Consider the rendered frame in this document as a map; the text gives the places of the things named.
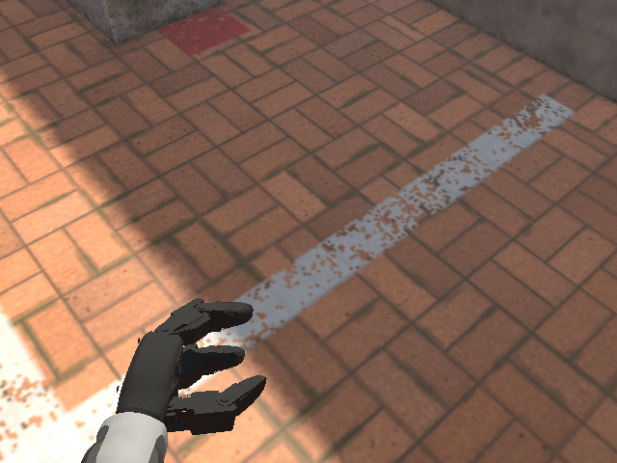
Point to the left robot hand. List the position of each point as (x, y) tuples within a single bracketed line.
[(161, 366)]

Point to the robot left forearm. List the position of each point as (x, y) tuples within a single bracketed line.
[(129, 438)]

